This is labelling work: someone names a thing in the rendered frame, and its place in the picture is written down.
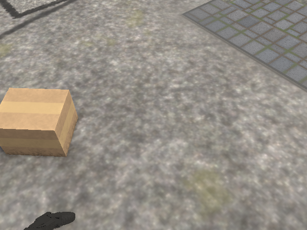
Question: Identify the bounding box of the left robot hand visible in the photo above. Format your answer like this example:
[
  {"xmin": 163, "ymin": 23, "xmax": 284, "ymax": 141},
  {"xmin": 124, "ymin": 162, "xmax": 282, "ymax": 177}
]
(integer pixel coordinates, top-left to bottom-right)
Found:
[{"xmin": 24, "ymin": 212, "xmax": 76, "ymax": 230}]

